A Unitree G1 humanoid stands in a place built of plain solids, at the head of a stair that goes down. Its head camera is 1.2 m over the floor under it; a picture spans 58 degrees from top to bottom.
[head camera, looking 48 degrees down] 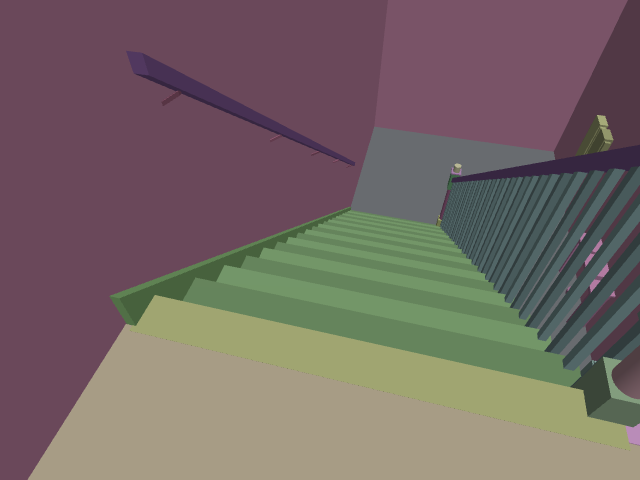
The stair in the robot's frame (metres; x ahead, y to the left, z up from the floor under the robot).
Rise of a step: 0.19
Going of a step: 0.22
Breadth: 1.44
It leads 14 degrees to the right of straight ahead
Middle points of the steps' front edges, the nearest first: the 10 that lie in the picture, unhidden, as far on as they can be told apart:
0.67 -0.10 0.00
0.87 -0.20 -0.19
1.09 -0.25 -0.38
1.30 -0.31 -0.56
1.52 -0.36 -0.75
1.74 -0.41 -0.94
1.95 -0.47 -1.13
2.17 -0.52 -1.31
2.38 -0.58 -1.50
2.60 -0.63 -1.69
